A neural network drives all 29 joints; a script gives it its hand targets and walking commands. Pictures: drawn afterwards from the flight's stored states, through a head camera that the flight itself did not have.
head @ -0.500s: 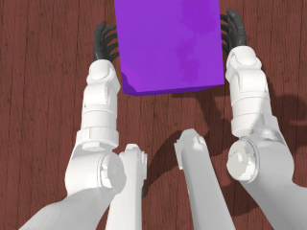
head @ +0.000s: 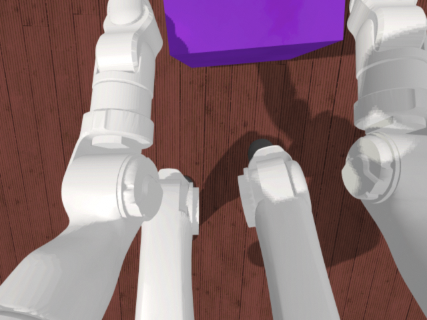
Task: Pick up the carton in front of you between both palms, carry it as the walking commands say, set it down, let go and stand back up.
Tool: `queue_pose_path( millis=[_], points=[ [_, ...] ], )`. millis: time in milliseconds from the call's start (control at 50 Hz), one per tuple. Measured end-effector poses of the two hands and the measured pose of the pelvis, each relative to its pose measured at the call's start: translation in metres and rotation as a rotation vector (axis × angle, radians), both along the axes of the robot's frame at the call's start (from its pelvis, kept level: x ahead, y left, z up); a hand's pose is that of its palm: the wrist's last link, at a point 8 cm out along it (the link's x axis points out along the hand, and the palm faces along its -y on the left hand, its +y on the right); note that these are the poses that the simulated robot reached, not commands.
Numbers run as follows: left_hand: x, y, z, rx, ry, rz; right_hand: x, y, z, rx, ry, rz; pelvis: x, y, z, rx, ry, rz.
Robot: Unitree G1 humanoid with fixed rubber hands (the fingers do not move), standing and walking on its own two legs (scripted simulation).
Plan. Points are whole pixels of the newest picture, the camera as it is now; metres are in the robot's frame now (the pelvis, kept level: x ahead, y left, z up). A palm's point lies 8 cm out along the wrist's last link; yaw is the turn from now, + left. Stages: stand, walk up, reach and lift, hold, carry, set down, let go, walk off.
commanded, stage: set down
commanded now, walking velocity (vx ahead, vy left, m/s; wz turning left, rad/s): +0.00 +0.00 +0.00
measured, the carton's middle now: out of the picture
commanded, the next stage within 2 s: none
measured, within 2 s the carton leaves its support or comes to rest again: rests again in 0.56 s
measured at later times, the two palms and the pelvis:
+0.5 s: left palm (138, 5) +0.56 +0.01 -0.20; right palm out of the picture +0.50 -0.29 -0.20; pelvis +0.00 +0.01 -0.03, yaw +1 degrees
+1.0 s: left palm (135, 9) +0.56 +0.02 -0.22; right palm out of the picture +0.50 -0.29 -0.22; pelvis -0.01 +0.01 -0.04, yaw +0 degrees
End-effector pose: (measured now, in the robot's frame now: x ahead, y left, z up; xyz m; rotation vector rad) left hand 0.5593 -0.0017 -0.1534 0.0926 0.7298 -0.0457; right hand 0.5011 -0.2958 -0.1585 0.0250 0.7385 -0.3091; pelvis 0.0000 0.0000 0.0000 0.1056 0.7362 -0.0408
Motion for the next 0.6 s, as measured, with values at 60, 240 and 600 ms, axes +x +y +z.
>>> queue_pose_path(
  millis=[60,240,600],
  points=[
    [0.001,0.000,-0.014,-0.004,0.017,-0.001,0.002,-0.001,-0.012,-0.004,0.020,0.005,0.002,-0.001,-0.006,-0.008,-0.015,0.014],
    [0.009,0.002,-0.035,-0.014,0.013,-0.021,0.009,-0.001,-0.026,0.001,0.021,0.010,0.008,0.000,-0.019,-0.033,-0.022,0.039],
    [0.002,0.013,-0.057,-0.009,0.041,-0.055,-0.005,0.008,-0.053,0.019,0.062,0.044,-0.001,0.007,-0.033,-0.066,-0.073,0.066]
  ],
)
